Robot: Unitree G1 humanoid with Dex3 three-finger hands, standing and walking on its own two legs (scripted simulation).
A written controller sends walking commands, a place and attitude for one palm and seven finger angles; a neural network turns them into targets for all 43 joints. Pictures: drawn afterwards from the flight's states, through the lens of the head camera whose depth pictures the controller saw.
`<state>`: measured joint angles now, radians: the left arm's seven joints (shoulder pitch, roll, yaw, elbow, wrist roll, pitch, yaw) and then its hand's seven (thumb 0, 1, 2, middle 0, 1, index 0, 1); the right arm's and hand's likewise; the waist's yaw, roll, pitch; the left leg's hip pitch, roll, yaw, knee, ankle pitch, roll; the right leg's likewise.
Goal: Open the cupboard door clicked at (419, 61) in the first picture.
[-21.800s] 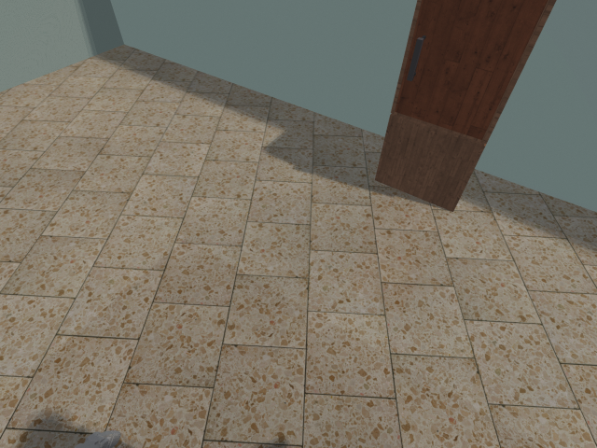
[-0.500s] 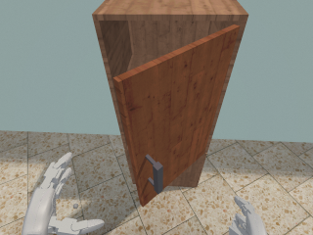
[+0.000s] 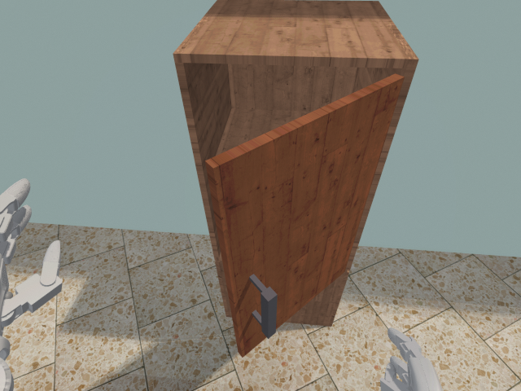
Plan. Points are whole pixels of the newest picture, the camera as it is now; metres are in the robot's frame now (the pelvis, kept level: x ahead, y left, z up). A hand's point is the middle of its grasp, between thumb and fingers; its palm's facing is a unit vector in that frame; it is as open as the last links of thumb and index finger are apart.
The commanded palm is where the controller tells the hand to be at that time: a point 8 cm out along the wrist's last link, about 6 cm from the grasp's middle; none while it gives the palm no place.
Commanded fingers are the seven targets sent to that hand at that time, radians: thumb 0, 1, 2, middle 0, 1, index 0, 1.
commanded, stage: draw the hand back to the body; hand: left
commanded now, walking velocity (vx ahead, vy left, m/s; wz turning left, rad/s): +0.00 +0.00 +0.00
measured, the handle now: (262, 306) +0.30 +0.04 -0.09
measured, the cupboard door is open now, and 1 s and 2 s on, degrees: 45 45 45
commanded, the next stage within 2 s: step back with the hand held close in 0.34 s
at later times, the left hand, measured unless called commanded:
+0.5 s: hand (59, 277) +0.19 +0.25 +0.17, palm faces +0.45 -0.80 -0.40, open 7.4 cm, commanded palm +0.14 +0.29 +0.19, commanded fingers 0.00 0.90 0.90 -0.20 -0.30 -0.20 -0.30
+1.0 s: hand (25, 310) +0.15 +0.27 +0.17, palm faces +0.35 -0.79 -0.50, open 7.4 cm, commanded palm +0.09 +0.31 +0.19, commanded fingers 0.00 0.90 0.90 -0.20 -0.30 -0.20 -0.30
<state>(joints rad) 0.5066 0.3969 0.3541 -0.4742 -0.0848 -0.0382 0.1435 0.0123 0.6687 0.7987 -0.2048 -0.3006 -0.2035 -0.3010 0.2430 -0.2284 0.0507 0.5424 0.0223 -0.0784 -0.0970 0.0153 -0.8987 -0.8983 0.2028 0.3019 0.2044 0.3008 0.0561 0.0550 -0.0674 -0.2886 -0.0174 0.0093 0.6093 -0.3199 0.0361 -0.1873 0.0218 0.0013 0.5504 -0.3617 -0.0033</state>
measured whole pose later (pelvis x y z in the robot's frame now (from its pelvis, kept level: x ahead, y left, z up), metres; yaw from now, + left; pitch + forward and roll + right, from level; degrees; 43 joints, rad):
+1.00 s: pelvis -0.06 +0.01 +0.01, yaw -2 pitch +0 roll -2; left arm 0.58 0.44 0.42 -0.48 -0.06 -0.17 0.14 0.02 0.89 0.90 -0.22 -0.30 -0.22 -0.30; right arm 0.18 -0.23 -0.01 0.55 0.02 0.02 -0.08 0.01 -0.90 -0.90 0.20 0.30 0.20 0.30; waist -0.01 0.03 0.02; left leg -0.31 0.00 0.05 0.48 -0.16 0.05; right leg -0.22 0.04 0.04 0.41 -0.18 0.01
